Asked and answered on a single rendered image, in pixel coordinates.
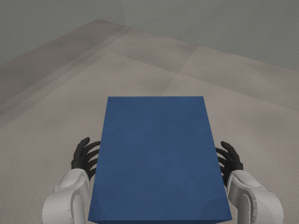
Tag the robot right hand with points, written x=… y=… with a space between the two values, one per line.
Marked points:
x=231 y=161

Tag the robot left forearm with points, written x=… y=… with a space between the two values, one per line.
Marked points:
x=66 y=203

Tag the robot right forearm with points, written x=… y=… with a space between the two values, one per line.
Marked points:
x=254 y=204

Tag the robot left hand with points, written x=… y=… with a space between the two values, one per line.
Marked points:
x=81 y=158

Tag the carton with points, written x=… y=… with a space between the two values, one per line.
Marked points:
x=157 y=164

